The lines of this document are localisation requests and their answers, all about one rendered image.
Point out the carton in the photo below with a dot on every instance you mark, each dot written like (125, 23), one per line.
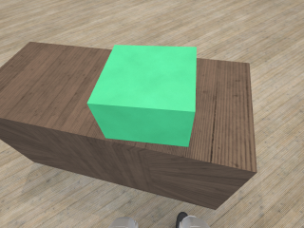
(147, 94)

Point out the left robot thigh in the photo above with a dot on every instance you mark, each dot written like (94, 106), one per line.
(124, 222)

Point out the robot thigh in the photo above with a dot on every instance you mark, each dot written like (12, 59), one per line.
(192, 222)
(124, 222)

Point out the right robot thigh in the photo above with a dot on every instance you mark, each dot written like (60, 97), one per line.
(192, 222)

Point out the pedestal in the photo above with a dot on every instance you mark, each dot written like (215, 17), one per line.
(44, 90)

